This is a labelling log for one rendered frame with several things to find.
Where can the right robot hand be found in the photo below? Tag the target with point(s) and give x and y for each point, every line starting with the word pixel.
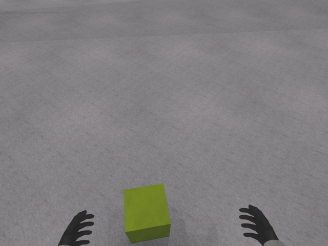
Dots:
pixel 262 225

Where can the left robot hand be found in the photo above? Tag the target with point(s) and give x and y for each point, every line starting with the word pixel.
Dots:
pixel 71 234

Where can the carton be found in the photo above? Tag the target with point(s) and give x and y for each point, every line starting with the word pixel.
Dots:
pixel 146 213

